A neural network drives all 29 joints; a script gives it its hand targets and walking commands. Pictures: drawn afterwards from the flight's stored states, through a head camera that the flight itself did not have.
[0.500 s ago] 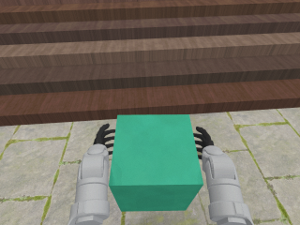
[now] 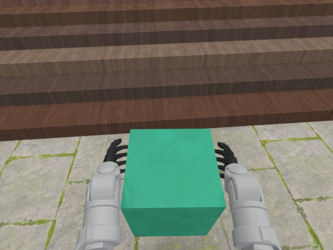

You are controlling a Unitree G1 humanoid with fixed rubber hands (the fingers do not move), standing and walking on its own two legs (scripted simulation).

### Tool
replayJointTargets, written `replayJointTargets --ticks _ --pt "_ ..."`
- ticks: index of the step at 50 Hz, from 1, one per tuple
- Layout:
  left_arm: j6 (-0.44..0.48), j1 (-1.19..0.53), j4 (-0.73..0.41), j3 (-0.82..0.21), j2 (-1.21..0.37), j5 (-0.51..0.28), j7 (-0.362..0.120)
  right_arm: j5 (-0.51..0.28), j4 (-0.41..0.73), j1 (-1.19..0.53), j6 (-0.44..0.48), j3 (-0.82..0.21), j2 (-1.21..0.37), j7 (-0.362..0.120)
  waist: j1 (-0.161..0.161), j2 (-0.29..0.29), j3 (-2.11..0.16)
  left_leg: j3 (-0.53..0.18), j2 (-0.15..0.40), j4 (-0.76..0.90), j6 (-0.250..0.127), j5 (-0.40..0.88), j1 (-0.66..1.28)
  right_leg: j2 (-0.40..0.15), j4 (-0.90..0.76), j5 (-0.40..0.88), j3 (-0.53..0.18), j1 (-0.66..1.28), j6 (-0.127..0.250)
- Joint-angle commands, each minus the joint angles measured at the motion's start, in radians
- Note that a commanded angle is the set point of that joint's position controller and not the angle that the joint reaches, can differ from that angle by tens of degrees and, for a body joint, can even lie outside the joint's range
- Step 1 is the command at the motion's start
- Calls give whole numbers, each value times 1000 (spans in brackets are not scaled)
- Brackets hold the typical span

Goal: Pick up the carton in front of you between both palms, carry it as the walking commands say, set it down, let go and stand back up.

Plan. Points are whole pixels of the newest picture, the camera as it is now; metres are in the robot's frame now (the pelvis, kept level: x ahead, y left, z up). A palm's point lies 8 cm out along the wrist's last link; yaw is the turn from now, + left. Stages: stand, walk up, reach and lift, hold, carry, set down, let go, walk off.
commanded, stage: hold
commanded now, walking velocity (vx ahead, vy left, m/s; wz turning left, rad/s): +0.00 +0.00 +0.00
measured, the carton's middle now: (170, 185) +0.29 +0.01 -0.03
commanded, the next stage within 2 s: carry in 0.20 s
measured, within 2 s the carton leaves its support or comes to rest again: neither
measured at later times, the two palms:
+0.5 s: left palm (103, 148) +0.34 +0.18 +0.07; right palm (219, 149) +0.33 -0.12 +0.07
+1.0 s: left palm (110, 91) +0.59 +0.21 +0.08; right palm (195, 89) +0.60 -0.09 +0.07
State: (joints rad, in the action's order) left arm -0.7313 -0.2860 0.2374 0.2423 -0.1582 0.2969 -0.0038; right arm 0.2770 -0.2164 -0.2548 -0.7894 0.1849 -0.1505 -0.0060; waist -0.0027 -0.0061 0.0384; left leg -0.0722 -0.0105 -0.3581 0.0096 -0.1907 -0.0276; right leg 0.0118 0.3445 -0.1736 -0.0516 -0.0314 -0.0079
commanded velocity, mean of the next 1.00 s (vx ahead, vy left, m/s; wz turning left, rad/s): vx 0.42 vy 0.00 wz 0.00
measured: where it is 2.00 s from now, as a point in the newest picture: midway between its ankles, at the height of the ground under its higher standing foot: (161, 158)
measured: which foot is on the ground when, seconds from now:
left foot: down 0.00-0.64, up 0.66-0.96, down 0.98-1.00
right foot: down 0.00-0.42, up 0.44-0.60, down 0.62-1.00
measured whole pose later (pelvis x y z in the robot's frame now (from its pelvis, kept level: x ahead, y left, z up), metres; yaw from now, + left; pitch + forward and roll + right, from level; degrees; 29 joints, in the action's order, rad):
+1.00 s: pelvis +0.32 +0.05 -0.03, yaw +1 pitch +4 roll +1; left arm -1.22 -0.21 -0.34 0.14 -0.14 0.10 0.10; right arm 0.10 0.35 -0.19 -1.26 0.11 -0.14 0.08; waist -0.03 0.04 -0.12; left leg 0.24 0.05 -0.51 -0.05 -0.09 -0.48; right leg -0.11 0.48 -0.49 0.16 -0.01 -0.05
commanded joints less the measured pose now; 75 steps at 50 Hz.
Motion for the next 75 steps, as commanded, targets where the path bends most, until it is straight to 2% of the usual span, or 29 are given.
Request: replayJointTargets --ticks 1,9,10,13,16,19,20,22,23,27,30,32,33,34,35,37,41,46,49,50,51,52,55,59,68,72,73,74,75 --pt "2 -384 -7 -521 -916 -257 -244 -265 111 -505 67 -510 -893 -216 0 -2 -238 -2 -79 57 -3 175 -3 78 -36 166 -16 88 2" --pt "-2 -363 -30 -534 -913 -264 -239 -270 136 -487 66 -524 -882 -213 1 -4 -234 -7 -79 56 -2 186 -1 80 -34 170 -18 82 3" --pt "-10 -411 -22 -563 -925 -283 -240 -291 137 -540 60 -544 -888 -215 -4 36 -261 23 107 -26 -17 26 -109 -115 36 31 5 -51 12" --pt "-20 -433 -79 -611 -929 -325 -234 -330 193 -565 51 -595 -907 -213 -5 47 -210 8 59 -19 -21 -497 -277 -121 -60 -583 -78 -174 29" --pt "-56 -402 -165 -679 -929 -363 -211 -378 268 -564 16 -672 -902 -199 -14 108 -296 104 19 -179 -7 -215 -270 -187 -79 -437 -148 -147 77" --pt "-133 -383 -264 -746 -883 -406 -183 -429 338 -547 -56 -721 -863 -188 -9 94 -334 118 17 -74 -25 -250 -193 -176 -42 -472 -111 -224 90" --pt "-163 -383 -288 -762 -875 -422 -178 -444 360 -545 -86 -735 -853 -182 -7 35 -307 43 70 -7 -42 -328 -161 -141 36 -469 -51 -294 69" --pt "-230 -414 -338 -798 -850 -466 -172 -458 379 -493 -151 -741 -818 -168 24 -231 -249 -321 297 184 -138 -463 3 -29 385 -314 142 -580 1" --pt "-262 -432 -360 -818 -843 -494 -173 -459 392 -478 -179 -739 -802 -157 29 -248 -195 -407 358 189 -195 -322 49 -45 379 -339 150 -696 3" --pt "-341 -385 -442 -869 -878 -587 -172 -517 560 -468 -270 -783 -812 -130 29 -152 -317 -172 284 104 -163 51 101 -19 251 -221 189 -566 6" --pt "-390 -279 -513 -861 -882 -579 -161 -547 630 -394 -327 -800 -833 -136 12 -132 -370 15 201 -8 -111 31 -54 22 32 -50 276 -236 0" --pt "-421 -201 -543 -845 -859 -552 -153 -555 646 -337 -360 -800 -829 -147 -10 13 -448 136 137 -261 -53 -29 -378 -129 -30 -101 102 203 39" --pt "-432 -169 -535 -830 -855 -530 -148 -565 674 -354 -382 -804 -816 -154 -23 255 -441 219 52 -519 -10 -227 -650 -377 -102 -241 -294 334 149" --pt "-441 -169 -537 -811 -868 -523 -145 -578 698 -387 -400 -812 -808 -162 -24 262 -385 159 46 -632 -24 -347 -797 -483 -133 -204 -455 327 247" --pt "-451 -229 -581 -815 -871 -535 -140 -597 709 -439 -411 -823 -807 -170 -25 175 -337 116 95 -705 -38 -351 -834 -486 -132 -125 -430 271 266" --pt "-472 -303 -633 -830 -868 -567 -133 -623 699 -464 -424 -814 -817 -174 -22 51 -319 102 143 -665 -37 -274 -804 -431 -159 -129 -264 187 216" --pt "-501 -330 -628 -842 -851 -612 -141 -599 660 -432 -439 -785 -818 -150 -20 110 -298 190 104 -391 -6 -85 -641 -306 -193 -15 7 90 145" --pt "-522 -320 -584 -832 -829 -619 -158 -552 623 -396 -455 -753 -806 -129 -19 170 -259 299 48 -169 -20 79 -432 -260 -119 153 153 10 95" --pt "-527 -335 -581 -830 -823 -614 -163 -542 603 -388 -455 -739 -805 -132 10 89 -350 367 1 -118 -46 23 -17 -184 221 294 280 -154 35" --pt "-530 -344 -585 -829 -809 -612 -165 -533 597 -381 -454 -729 -796 -132 35 -38 -406 107 172 -28 -78 -144 153 -140 458 115 285 -316 -3" --pt "-537 -372 -599 -839 -828 -624 -166 -517 574 -383 -447 -722 -797 -133 34 -282 -458 -387 450 124 -214 -289 316 -16 761 -235 251 -579 -42" --pt "-533 -375 -586 -841 -840 -626 -170 -532 582 -382 -443 -731 -826 -134 25 -250 -443 -466 480 158 -256 -180 300 -51 897 -304 112 -682 -10" --pt "-498 -383 -617 -853 -911 -624 -176 -559 659 -447 -413 -773 -924 -141 21 -34 -425 -186 401 118 -187 111 171 -157 871 -166 54 -681 37" --pt "-458 -306 -632 -865 -951 -587 -157 -597 717 -439 -391 -814 -936 -155 20 -85 -419 19 329 152 -151 197 140 -130 653 -83 119 -629 25" --pt "-491 -316 -741 -853 -832 -577 -128 -601 794 -422 -427 -791 -785 -158 25 -145 -252 224 241 145 -123 406 130 -62 194 154 268 -534 34" --pt "-544 -369 -760 -824 -742 -597 -128 -582 830 -480 -476 -763 -688 -131 -1 -126 -329 328 189 -168 -68 620 85 32 98 95 357 -179 59" --pt "-556 -389 -758 -810 -710 -599 -129 -578 829 -511 -490 -756 -654 -125 -30 -77 -398 322 164 -359 -46 449 -60 -32 117 7 273 32 61" --pt "-567 -431 -739 -787 -662 -591 -129 -583 836 -559 -510 -756 -645 -118 -44 137 -497 286 87 -676 -5 156 -348 -324 61 -195 -179 265 186" --pt "-574 -441 -707 -784 -659 -600 -127 -588 830 -598 -524 -749 -638 -116 -74 324 -497 199 -35 -884 1 -284 -593 -430 -100 -156 -500 344 278"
